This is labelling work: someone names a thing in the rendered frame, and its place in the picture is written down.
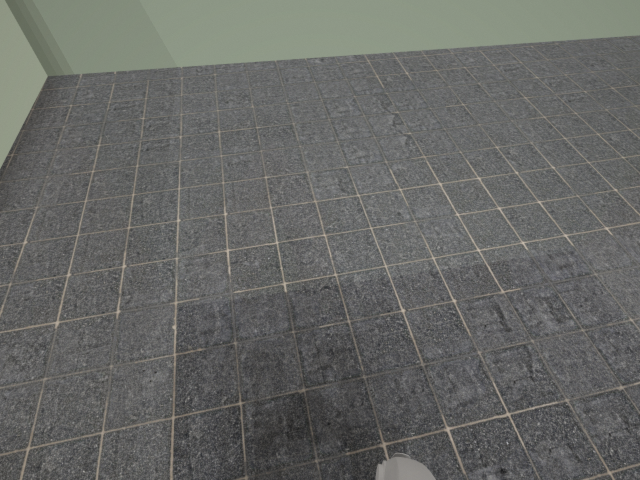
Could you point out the right robot thigh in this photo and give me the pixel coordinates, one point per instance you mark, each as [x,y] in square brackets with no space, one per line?
[400,468]

